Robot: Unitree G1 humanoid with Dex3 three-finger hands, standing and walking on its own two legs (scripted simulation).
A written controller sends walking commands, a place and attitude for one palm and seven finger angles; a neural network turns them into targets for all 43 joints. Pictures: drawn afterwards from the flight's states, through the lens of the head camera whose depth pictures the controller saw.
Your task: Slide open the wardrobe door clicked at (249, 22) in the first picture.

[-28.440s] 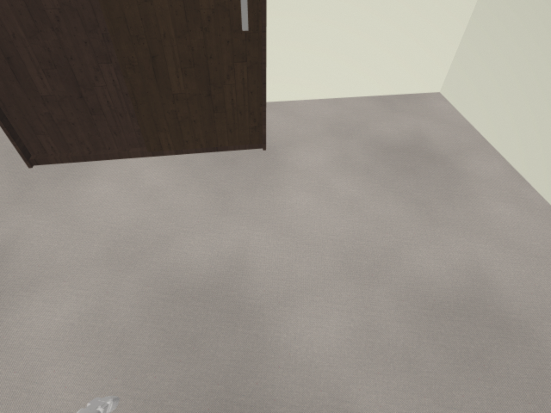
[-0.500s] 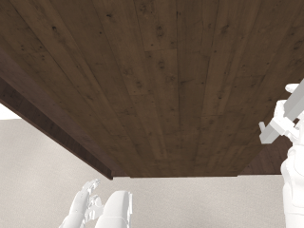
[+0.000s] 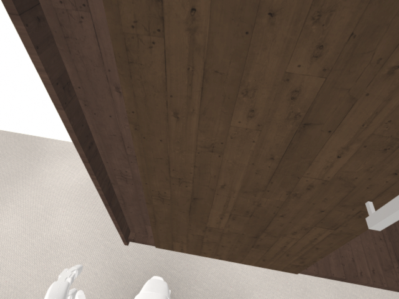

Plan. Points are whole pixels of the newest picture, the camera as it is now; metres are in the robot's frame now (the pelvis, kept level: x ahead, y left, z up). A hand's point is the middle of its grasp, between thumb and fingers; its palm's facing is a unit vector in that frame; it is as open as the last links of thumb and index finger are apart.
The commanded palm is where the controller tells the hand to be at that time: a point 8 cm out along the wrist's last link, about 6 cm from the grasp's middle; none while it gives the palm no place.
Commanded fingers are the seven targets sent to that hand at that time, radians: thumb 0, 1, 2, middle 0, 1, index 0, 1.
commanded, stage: stop walking and hold the door there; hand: right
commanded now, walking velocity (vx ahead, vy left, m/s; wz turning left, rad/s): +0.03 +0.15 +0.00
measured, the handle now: out of the picture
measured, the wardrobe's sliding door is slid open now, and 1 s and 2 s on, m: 0.49 0.49 0.50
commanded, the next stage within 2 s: none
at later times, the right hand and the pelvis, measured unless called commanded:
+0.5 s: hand out of the picture +0.30 -0.35 +0.12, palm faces +0.52 +0.79 -0.32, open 6.7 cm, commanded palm +0.26 -0.36 +0.07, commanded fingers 0.00 -0.90 -0.90 0.45 1.40 0.45 1.40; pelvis -0.04 -0.02 +0.03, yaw +5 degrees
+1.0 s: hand out of the picture +0.30 -0.35 +0.11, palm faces +0.43 +0.83 -0.34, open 6.1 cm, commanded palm +0.25 -0.38 +0.07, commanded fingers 0.00 -0.90 -0.90 0.45 1.40 0.45 1.40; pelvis -0.06 -0.06 +0.03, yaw +1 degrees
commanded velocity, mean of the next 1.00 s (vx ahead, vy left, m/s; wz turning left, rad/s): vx -0.05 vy -0.05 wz -0.05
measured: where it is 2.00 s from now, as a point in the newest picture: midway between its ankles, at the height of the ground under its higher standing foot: outside the picture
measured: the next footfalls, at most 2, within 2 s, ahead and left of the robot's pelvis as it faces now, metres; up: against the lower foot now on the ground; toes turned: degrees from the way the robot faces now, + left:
right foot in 0.02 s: +0.06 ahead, -0.13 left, +0.00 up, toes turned +0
left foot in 0.30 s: +0.01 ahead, +0.10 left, +0.00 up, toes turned +8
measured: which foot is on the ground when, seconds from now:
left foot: down 0.00-0.02, up 0.04-0.28, down 0.30-1.00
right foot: up 0.00-0.00, down 0.02-0.80, up 0.82-1.00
